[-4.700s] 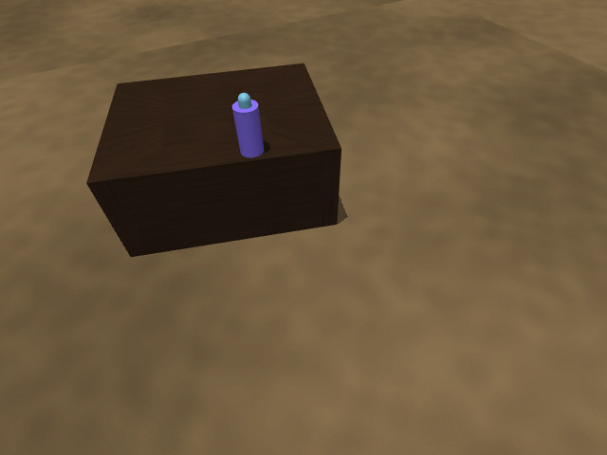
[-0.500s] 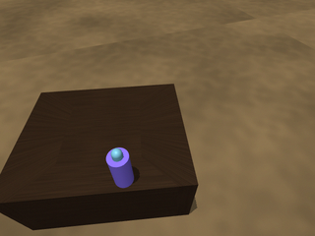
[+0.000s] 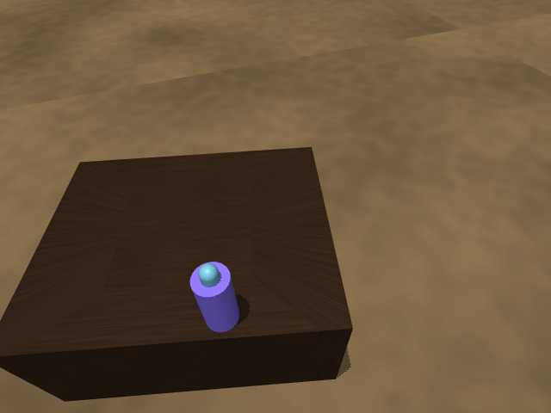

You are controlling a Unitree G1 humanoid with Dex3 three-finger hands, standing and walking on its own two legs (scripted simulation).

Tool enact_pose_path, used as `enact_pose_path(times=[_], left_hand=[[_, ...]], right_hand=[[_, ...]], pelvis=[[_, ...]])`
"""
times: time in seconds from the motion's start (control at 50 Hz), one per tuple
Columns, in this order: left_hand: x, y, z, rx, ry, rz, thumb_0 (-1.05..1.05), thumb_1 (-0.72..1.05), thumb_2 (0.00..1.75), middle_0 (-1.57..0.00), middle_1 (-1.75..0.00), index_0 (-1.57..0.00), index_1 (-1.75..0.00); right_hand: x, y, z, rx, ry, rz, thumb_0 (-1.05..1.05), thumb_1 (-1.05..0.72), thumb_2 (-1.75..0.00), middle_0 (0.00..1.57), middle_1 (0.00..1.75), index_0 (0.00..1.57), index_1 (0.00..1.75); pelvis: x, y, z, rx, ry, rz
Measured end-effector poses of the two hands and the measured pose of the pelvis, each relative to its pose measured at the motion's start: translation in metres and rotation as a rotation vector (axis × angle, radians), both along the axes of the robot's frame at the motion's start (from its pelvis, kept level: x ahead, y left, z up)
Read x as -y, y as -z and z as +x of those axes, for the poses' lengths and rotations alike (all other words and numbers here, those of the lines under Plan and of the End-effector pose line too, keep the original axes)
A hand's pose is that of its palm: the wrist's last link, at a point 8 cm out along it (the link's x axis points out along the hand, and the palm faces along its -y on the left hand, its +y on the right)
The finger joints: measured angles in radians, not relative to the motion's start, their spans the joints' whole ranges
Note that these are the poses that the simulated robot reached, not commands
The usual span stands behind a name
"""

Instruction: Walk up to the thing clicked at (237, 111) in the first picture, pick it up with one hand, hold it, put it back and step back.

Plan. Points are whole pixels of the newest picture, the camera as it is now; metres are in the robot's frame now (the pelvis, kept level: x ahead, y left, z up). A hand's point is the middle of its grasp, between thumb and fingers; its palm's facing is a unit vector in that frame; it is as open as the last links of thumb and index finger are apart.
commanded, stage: stand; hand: left
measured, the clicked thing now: (215, 294) +0.44 +0.18 -0.25
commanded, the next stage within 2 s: none
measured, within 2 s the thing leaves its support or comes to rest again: neither
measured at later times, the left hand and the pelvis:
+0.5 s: hand out of the picture +0.09 +0.24 -0.15, palm faces -0.03 -0.94 -0.35, open 7.4 cm; pelvis +0.01 -0.01 +0.00, yaw +0 degrees
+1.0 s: hand out of the picture +0.09 +0.24 -0.15, palm faces -0.02 -0.94 -0.35, open 7.4 cm; pelvis +0.01 -0.02 +0.00, yaw +0 degrees
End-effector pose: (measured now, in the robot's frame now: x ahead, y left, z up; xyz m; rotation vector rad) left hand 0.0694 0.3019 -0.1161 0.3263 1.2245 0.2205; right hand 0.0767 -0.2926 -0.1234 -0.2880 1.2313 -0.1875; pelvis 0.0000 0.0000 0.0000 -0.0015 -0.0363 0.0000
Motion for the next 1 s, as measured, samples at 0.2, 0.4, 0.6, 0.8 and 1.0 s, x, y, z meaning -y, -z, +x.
enact_pose_path(times=[0.2,0.4,0.6,0.8,1.0], left_hand=[[0.008,0.001,0.01,0.001,0.016,-0.011,0.01,0.9,0.9,-0.2,-0.3,-0.21,-0.3],[0.016,0.001,0.012,-0.003,0.019,-0.014,0.01,0.9,0.9,-0.2,-0.3,-0.21,-0.3],[0.02,0.001,0.01,-0.01,0.014,-0.011,0.01,0.9,0.9,-0.2,-0.3,-0.21,-0.3],[0.022,0.001,0.011,-0.012,0.01,-0.01,0.01,0.9,0.9,-0.2,-0.3,-0.21,-0.3],[0.022,0.001,0.014,-0.01,0.012,-0.01,0.01,0.9,0.9,-0.2,-0.3,-0.21,-0.3]], right_hand=[[0.008,-0.004,0.006,0.019,-0.001,-0.016,0.0,-0.9,-0.9,0.2,0.3,0.2,0.3],[0.017,-0.005,0.005,0.013,0.005,-0.023,0.0,-0.91,-0.9,0.2,0.3,0.2,0.3],[0.022,-0.002,0.001,-0.004,0.007,-0.021,0.0,-0.91,-0.9,0.2,0.3,0.2,0.3],[0.024,-0.002,0.001,-0.01,0.003,-0.02,0.0,-0.91,-0.9,0.2,0.3,0.2,0.3],[0.024,-0.002,0.002,-0.011,-0.001,-0.023,0.0,-0.91,-0.9,0.2,0.3,0.2,0.3]], pelvis=[[0.005,-0.001,0.005,-0.006,0.004,0.003],[0.011,-0.001,0.007,-0.002,0.007,0.001],[0.016,-0.001,0.008,-0.003,0.006,0.0],[0.019,-0.001,0.01,-0.002,0.008,-0.001],[0.019,-0.001,0.012,-0.006,0.009,-0.001]])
